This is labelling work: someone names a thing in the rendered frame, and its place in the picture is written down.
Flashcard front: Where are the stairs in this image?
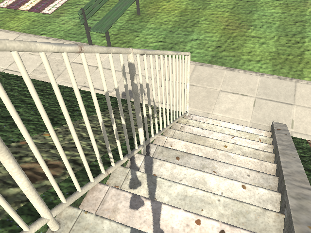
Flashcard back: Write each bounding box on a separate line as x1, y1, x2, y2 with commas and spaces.
46, 114, 285, 233

